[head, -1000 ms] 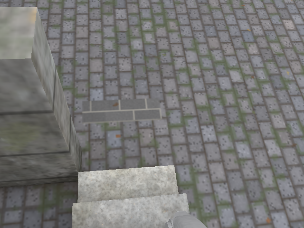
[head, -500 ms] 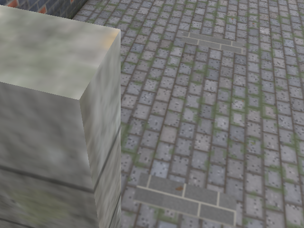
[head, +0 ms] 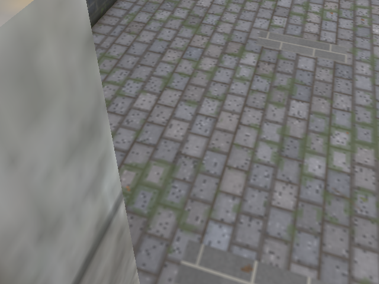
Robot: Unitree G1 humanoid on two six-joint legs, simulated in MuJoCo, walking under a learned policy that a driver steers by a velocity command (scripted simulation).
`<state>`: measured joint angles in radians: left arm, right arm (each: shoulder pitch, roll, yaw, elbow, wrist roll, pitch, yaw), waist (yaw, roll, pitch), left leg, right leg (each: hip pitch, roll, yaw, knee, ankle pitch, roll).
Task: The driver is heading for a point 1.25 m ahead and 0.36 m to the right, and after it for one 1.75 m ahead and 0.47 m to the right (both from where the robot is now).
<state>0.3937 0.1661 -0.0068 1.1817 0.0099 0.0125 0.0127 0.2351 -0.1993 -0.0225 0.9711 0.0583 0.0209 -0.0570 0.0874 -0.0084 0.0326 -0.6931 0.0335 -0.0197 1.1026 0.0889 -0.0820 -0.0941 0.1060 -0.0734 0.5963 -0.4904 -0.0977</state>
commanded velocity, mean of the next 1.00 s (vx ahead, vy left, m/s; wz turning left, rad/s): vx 0.01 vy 0.00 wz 0.01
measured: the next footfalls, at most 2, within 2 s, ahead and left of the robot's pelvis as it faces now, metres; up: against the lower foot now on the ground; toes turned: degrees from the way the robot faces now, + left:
left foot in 0.06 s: +0.12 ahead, +0.12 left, -0.02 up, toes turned +1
left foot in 0.28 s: +0.21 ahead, +0.14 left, -0.20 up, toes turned -8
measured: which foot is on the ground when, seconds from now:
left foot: up 0.00-0.04, down 0.06-0.10, up 0.12-0.26, down 0.28-0.58, up 0.60-0.72, down 0.74-1.00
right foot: down 0.00-0.26, up 0.28-0.44, down 0.46-0.74, up 0.76-0.90, down 0.92-1.00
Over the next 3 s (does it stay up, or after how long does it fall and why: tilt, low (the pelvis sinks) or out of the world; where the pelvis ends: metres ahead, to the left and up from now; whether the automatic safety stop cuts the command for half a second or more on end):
stays up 0.60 -0.27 -0.19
